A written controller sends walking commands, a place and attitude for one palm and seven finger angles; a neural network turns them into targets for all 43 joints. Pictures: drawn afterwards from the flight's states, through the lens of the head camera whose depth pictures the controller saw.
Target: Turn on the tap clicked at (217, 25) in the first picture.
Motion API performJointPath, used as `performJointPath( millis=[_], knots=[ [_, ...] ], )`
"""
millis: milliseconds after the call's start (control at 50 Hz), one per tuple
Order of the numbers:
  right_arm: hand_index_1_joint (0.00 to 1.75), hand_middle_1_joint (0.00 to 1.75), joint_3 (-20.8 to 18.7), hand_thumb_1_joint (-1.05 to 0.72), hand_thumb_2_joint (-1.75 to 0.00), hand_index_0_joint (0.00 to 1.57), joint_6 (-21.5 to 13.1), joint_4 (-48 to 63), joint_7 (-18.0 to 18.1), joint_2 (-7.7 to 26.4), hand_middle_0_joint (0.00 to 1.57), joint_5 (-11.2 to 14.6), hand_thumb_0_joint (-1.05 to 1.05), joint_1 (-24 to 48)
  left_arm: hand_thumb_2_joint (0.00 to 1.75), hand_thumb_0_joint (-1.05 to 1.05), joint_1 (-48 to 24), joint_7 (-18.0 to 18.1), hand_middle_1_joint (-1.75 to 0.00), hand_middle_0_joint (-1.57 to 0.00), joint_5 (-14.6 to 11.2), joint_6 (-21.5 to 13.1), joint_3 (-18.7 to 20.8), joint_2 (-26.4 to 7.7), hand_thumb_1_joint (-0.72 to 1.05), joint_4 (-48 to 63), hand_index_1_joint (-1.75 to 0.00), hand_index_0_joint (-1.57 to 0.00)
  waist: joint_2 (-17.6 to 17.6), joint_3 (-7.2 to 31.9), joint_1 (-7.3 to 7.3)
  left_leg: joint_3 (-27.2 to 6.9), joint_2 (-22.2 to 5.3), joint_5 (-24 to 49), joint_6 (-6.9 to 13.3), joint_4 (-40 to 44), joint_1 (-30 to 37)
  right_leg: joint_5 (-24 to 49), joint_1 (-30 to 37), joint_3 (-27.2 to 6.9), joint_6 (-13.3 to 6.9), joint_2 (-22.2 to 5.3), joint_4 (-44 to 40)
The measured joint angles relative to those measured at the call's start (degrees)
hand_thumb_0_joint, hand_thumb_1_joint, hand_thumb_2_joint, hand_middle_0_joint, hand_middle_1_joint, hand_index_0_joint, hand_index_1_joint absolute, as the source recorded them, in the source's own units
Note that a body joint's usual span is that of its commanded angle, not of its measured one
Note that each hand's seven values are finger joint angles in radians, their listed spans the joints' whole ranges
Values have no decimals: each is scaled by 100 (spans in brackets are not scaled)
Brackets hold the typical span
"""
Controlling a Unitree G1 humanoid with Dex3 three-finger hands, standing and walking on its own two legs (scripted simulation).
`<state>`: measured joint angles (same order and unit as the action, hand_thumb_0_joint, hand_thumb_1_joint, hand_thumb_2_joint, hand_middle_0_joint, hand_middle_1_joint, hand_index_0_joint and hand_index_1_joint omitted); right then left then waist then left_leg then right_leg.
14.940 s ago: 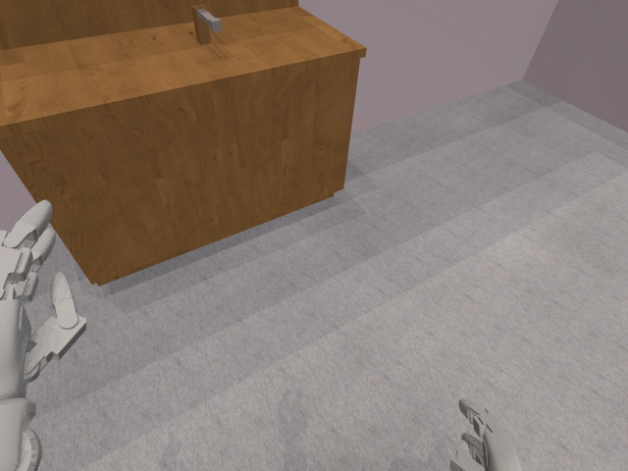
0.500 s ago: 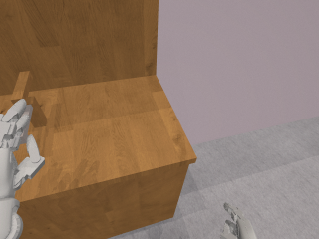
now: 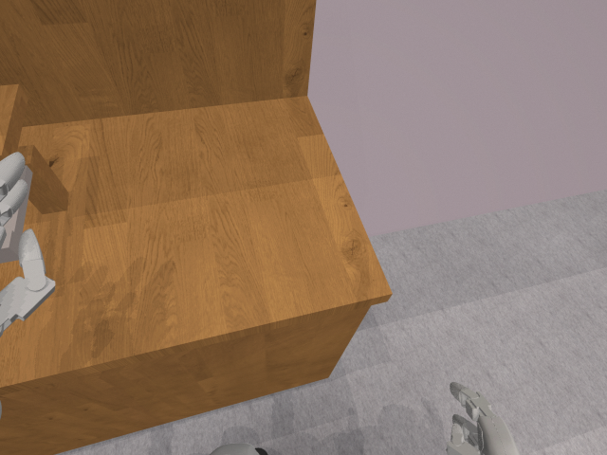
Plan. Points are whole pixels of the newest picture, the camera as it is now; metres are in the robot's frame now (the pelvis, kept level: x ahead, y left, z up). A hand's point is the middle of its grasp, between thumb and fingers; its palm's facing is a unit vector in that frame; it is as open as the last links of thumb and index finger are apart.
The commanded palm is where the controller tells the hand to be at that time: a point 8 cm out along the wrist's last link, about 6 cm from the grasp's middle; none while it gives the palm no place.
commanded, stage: come to a stop and stand still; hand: left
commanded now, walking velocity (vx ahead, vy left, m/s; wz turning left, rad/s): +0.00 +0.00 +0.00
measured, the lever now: (4, 247) +0.30 +0.39 +0.07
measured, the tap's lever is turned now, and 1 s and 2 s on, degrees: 0 0 0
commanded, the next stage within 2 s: look again from close up in 1.30 s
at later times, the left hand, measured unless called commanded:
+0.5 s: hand (20, 305) +0.21 +0.27 +0.15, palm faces +0.32 -0.86 -0.40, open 7.5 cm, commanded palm +0.15 +0.31 +0.18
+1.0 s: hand out of the picture +0.17 +0.29 +0.16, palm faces +0.33 -0.86 -0.38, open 7.4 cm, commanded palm +0.12 +0.32 +0.18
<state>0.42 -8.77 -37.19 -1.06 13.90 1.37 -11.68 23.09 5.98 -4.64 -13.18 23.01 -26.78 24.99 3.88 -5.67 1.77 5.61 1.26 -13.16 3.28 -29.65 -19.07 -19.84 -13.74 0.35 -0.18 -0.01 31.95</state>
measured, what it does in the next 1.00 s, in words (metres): shifts its weight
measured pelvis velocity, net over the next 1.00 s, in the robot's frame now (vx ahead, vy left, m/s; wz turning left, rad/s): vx -0.04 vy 0.05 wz -0.02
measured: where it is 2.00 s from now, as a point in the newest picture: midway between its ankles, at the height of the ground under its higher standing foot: outside the picture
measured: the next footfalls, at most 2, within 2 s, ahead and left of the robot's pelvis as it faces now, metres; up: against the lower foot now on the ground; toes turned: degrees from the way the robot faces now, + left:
none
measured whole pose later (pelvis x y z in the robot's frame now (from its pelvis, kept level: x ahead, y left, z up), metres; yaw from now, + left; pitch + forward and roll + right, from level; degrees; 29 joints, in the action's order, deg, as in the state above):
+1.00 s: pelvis -0.04 +0.05 +0.01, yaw -1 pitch -2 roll -2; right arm 2.7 -5.9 -32.9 1.8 11.3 0.6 -11.2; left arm 25.4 5.0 -2.5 -9.5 19.8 -21.6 28.1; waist 0.3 -3.5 1.2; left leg 7.3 1.9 -8.2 5.8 -24.8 -16.0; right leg -12.4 -9.1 -0.3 1.9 -0.9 23.0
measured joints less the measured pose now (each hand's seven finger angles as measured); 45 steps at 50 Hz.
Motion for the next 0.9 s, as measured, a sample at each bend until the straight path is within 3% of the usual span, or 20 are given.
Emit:
performJointPath(
  millis=[80,160,280,420,640,900],
  knots=[
    [30,30,-9,-91,-90,20,-15,213,-109,-140,20,-8,2,206,90,2,-17,57,-31,-21,68,87,38,55,89,389,-30,-21,27,-12,-62,51,62,-87,42,-136,-45,-177,-18,22,24,-91,109],
    [30,30,53,-91,-90,20,88,334,-120,-232,20,21,1,380,90,2,181,-21,-31,-21,41,41,12,139,89,630,-30,-21,-195,13,-125,-9,-64,-138,42,-220,-81,35,120,76,23,37,-209],
    [30,30,129,-91,-90,20,311,523,35,-283,20,31,1,394,90,2,325,-95,-31,-21,79,253,43,182,89,480,-30,-21,-228,61,-78,85,-59,-78,98,-99,44,109,203,-17,82,26,-307],
    [30,30,161,-91,-90,20,442,546,181,-178,20,17,1,282,90,2,226,-99,-31,-21,160,538,-174,474,89,397,-30,-21,-327,84,-69,48,-93,9,147,-33,138,337,424,17,122,67,-632],
    [30,30,143,-91,-90,20,423,527,283,-145,20,-7,1,76,90,2,234,-100,-31,-21,186,422,-184,410,89,397,-30,-21,-325,180,-134,83,-37,210,244,146,188,568,481,-5,212,13,-834],
    [30,30,209,-91,-90,20,301,436,284,-240,20,-61,1,18,90,2,247,-100,-31,-21,226,375,-294,490,89,347,-30,-21,-345,194,-86,162,67,446,276,414,275,691,441,-65,213,-90,-850]
  ],
)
